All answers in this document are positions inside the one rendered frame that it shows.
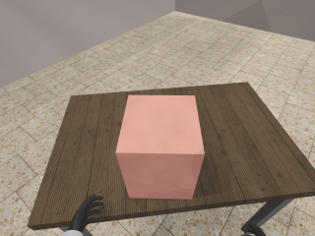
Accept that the table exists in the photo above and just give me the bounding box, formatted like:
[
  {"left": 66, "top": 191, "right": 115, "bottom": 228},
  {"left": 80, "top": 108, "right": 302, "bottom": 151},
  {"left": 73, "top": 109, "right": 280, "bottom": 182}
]
[{"left": 27, "top": 82, "right": 315, "bottom": 236}]

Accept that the robot left hand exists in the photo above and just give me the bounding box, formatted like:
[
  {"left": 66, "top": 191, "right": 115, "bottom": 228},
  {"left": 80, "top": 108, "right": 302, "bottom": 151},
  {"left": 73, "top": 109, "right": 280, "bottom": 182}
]
[{"left": 67, "top": 194, "right": 103, "bottom": 233}]

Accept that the robot right hand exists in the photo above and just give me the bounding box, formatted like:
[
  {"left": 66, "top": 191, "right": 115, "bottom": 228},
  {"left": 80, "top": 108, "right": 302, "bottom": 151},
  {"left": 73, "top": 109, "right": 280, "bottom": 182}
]
[{"left": 240, "top": 222, "right": 267, "bottom": 236}]

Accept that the carton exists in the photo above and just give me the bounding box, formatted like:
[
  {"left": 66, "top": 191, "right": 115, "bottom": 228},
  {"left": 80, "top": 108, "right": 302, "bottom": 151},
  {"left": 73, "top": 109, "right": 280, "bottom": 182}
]
[{"left": 115, "top": 94, "right": 205, "bottom": 200}]

